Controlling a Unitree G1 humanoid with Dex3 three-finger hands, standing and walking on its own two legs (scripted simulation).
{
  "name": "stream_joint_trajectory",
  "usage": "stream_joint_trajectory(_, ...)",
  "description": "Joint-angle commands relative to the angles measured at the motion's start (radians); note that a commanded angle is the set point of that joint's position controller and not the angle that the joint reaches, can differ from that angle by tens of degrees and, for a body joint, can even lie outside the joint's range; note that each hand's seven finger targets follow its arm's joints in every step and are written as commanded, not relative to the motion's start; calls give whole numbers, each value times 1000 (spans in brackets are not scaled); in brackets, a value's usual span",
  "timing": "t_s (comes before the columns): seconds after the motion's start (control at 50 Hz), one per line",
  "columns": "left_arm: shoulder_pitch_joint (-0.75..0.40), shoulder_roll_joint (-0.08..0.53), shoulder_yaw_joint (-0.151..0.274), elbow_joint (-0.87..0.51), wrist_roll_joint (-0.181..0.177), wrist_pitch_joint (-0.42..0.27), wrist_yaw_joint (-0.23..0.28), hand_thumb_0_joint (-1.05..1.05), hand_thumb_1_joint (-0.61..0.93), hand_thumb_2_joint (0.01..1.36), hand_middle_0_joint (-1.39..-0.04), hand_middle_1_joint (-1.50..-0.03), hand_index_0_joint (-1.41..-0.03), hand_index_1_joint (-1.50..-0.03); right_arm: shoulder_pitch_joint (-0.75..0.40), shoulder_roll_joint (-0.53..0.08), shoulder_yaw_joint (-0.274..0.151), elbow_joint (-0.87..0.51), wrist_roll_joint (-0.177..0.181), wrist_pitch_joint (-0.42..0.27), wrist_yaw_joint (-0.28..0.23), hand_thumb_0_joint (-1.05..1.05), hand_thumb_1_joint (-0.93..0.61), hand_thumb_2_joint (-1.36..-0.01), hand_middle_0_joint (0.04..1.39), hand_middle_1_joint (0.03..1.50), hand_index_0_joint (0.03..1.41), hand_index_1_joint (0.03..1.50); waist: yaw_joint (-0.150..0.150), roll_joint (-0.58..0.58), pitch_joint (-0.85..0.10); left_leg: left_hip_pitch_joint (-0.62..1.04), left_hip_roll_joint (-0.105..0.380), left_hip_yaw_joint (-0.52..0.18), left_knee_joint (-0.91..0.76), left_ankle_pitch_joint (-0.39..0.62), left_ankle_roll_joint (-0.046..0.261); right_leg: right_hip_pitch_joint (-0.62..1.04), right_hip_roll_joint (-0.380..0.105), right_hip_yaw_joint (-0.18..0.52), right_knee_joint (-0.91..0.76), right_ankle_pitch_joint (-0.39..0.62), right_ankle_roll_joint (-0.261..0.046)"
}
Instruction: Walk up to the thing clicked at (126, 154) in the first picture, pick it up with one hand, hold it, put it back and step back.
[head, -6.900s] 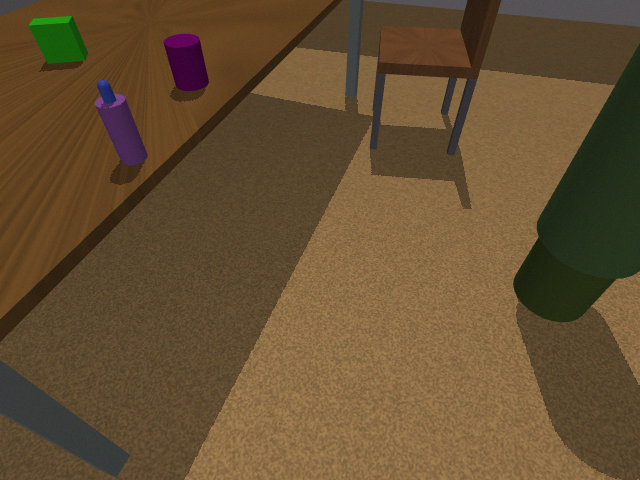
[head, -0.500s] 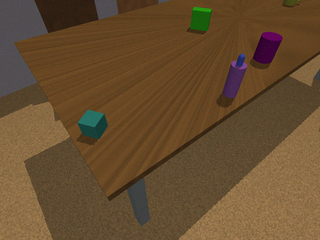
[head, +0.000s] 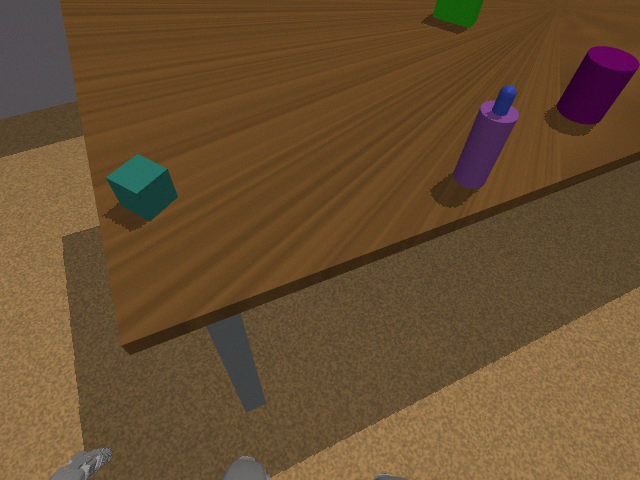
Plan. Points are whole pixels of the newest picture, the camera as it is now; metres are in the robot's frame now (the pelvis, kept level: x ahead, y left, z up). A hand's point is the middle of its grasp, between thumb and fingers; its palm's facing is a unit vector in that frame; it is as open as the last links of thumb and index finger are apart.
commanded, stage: walk up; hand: right
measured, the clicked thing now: (487, 137) +0.59 -0.25 +0.09
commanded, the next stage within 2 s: none
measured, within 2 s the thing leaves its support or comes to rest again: neither
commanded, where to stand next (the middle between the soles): +0.16 -0.21 m, yaw +25 degrees
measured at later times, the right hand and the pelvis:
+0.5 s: hand out of the picture +0.18 -0.47 -0.10, palm faces -0.25 +0.76 -0.60, open 7.4 cm; pelvis +0.07 -0.17 +0.00, yaw +14 degrees
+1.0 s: hand out of the picture +0.32 -0.54 -0.16, palm faces -0.50 +0.82 -0.27, open 7.4 cm; pelvis +0.13 -0.34 +0.02, yaw +26 degrees
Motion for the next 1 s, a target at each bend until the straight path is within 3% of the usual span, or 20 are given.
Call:
stream_joint_trajectory(0.0, -10, 254, 65, -110, -8, -19, 36, 0, 900, 900, -200, -300, -200, -300, 48, -235, -53, -75, 32, -50, -4, 0, -900, -900, 200, 300, 200, 300, 41, -107, -38, -146, 16, 156, 76, 27, 19, 111, -218, 249, -417, -3, -234)
stream_joint_trajectory(0.06, -3, 221, 50, -122, 5, -21, 35, 0, 900, 900, -200, -300, -200, -300, 152, -186, -45, -56, 35, -53, 14, 0, -900, -900, 200, 300, 200, 300, 44, -151, -32, -52, -1, 224, -86, 73, 32, 104, -162, 144, -385, 66, -265)
stream_joint_trajectory(0.1, 8, 214, 42, -147, 11, -24, 34, 0, 900, 900, -200, -300, -200, -300, 179, -161, -40, -70, 38, -66, 16, 0, -900, -900, 200, 300, 200, 300, 43, -164, -63, 3, -10, 225, -237, 71, 43, 158, -195, 140, -351, 223, -297)
stream_joint_trajectory(0.16, -30, 182, 21, -176, -9, -14, 26, 0, 900, 900, -200, -300, -200, -300, 308, -165, -51, -40, 31, -84, -1, 0, -900, -900, 200, 300, 200, 300, -42, -54, -137, 367, -35, 234, -519, 389, 52, 11, -138, 17, -128, 254, -226)
stream_joint_trajectory(0.18, -10, 130, 5, -197, -18, -18, 30, 0, 900, 900, -200, -300, -200, -300, 364, -217, -68, -44, 14, -89, -17, 0, -900, -900, 200, 300, 200, 300, -74, 85, -177, 493, 52, 92, -599, 427, 74, -73, -87, -27, 50, 178, -167)
stream_joint_trajectory(0.2, 32, 83, -5, -206, -17, -16, 33, 0, 900, 900, -200, -300, -200, -300, 328, -322, -92, -77, -5, -90, -31, 0, -900, -900, 200, 300, 200, 300, -46, 276, -178, 608, 296, -359, -638, 405, 177, -346, 16, -37, 234, -143, -85)
stream_joint_trajectory(0.22, 84, 155, 15, -181, -6, 6, 35, 0, 900, 900, -200, -300, -200, -300, 240, -346, -100, -135, -3, -87, -42, 0, -900, -900, 200, 300, 200, 300, -2, 115, -185, 498, 459, -580, -679, 258, 249, -357, -27, 63, 371, -166, -50)
stream_joint_trajectory(0.24, 121, 229, 37, -163, -1, 13, 35, 0, 900, 900, -200, -300, -200, -300, 172, -367, -99, -162, 28, -88, -39, 0, -900, -900, 200, 300, 200, 300, 8, 63, -165, 424, 495, -594, -710, 116, 304, -317, -70, 111, 430, -170, -38)
stream_joint_trajectory(0.32, 102, 261, 65, -114, -5, 5, 27, 0, 900, 900, -200, -300, -200, -300, 108, -287, -70, -165, 16, -86, -22, 0, -900, -900, 200, 300, 200, 300, 17, 107, -73, 164, 266, -228, -629, 143, 221, -199, -88, 97, 400, -63, -27)
stream_joint_trajectory(0.52, 193, 213, 53, -33, -68, -1, 38, 0, 900, 900, -200, -300, -200, -300, -53, -330, -66, -233, -16, -45, 37, 0, -900, -900, 200, 300, 200, 300, 34, 383, -110, -53, 120, -113, -546, -22, 198, 3, -9, -90, 172, -160, -10)
stream_joint_trajectory(0.56, 338, 204, 60, 29, -76, -22, 60, 0, 900, 900, -200, -300, -200, -300, -125, -292, -52, -245, -16, -17, 44, 0, -900, -900, 200, 300, 200, 300, 133, 283, -150, -137, 59, -27, -319, 73, 142, 201, 24, -131, -100, -66, -15)
stream_joint_trajectory(0.58, 389, 265, 74, 52, -58, -39, 76, 0, 900, 900, -200, -300, -200, -300, -117, -178, -23, -247, -6, -5, 38, 0, -900, -900, 200, 300, 200, 300, 180, -18, -124, -243, -67, 71, 51, 50, 89, 214, -36, 47, -311, -190, -25)
stream_joint_trajectory(0.6, 287, 377, 81, 5, -38, -57, 86, 0, 900, 900, -200, -300, -200, -300, -50, -69, 14, -257, 17, -3, 26, 0, -900, -900, 200, 300, 200, 300, 121, -329, -47, -393, -165, 44, 300, -125, 35, 94, -288, 539, -516, -249, -35)
stream_joint_trajectory(0.62, 78, 459, 82, -56, -39, -69, 97, 0, 900, 900, -200, -300, -200, -300, -43, -139, -21, -258, 13, -5, 8, 0, -900, -900, 200, 300, 200, 300, 34, -253, -40, -376, -88, -61, 341, -65, 15, 42, -437, 811, -660, -294, -134)
stream_joint_trajectory(0.64, -11, 480, 90, -70, -53, -77, 105, 0, 900, 900, -200, -300, -200, -300, -47, -213, -38, -224, 15, -14, 7, 0, -900, -900, 200, 300, 200, 300, 0, -170, -27, -342, -13, -43, 321, -4, 13, 30, -498, 880, -671, -303, -194)
stream_joint_trajectory(0.66, 2, 404, 77, -56, -62, -93, 107, 0, 900, 900, -200, -300, -200, -300, -48, -248, -38, -180, 24, -17, 20, 0, -900, -900, 200, 300, 200, 300, -5, -13, 18, -333, -5, -66, 306, 65, 10, 57, -404, 644, -568, -188, -141)
stream_joint_trajectory(0.7, 73, 302, 45, 27, -59, -123, 119, 0, 900, 900, -200, -300, -200, -300, 11, -191, -20, -111, 48, -3, 55, 0, -900, -900, 200, 300, 200, 300, -2, -9, 25, -269, -31, -37, 232, 194, 34, 126, -227, 255, -372, 162, -10)
stream_joint_trajectory(0.76, 226, 280, 32, 99, -64, -160, 136, 0, 900, 900, -200, -300, -200, -300, 21, -143, -15, -119, 35, 28, 87, 0, -900, -900, 200, 300, 200, 300, 24, -72, -45, -230, -78, -31, 176, 254, 37, 302, -220, 152, -298, 646, 27)
stream_joint_trajectory(0.8, 280, 258, 25, 107, -75, -166, 155, 0, 900, 900, -200, -300, -200, -300, -10, -127, -18, -136, 26, 51, 103, 0, -900, -900, 200, 300, 200, 300, 32, -92, -86, -236, -117, -42, 172, 285, 32, 402, -215, 95, -300, 788, 84)
stream_joint_trajectory(0.98, 315, 233, 23, 61, -67, -175, 207, 0, 900, 900, -200, -300, -200, -300, -102, -129, -31, -186, -3, 107, 149, 0, -900, -900, 200, 300, 200, 300, 29, -54, -70, -189, -113, -57, 108, 314, 10, 424, -264, 18, -367, 799, 109)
